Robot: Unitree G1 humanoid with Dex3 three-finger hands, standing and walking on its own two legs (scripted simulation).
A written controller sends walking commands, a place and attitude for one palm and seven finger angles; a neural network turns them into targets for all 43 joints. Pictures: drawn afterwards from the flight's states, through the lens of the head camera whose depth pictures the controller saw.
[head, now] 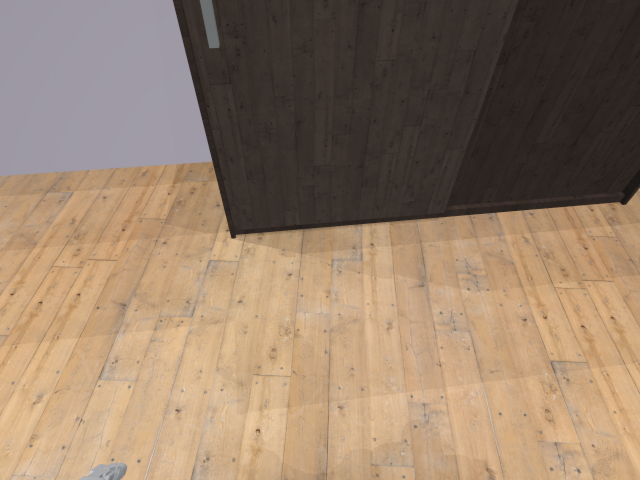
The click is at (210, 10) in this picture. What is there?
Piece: wardrobe's sliding door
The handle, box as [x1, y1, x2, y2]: [200, 0, 219, 47]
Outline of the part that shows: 200,0 209,47 218,47 219,42 211,0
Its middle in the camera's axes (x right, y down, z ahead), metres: -0.29 -0.64 +0.91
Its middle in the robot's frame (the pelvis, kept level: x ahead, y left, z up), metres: +1.13 +0.34 +0.21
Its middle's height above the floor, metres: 0.98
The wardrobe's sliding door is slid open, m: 0.00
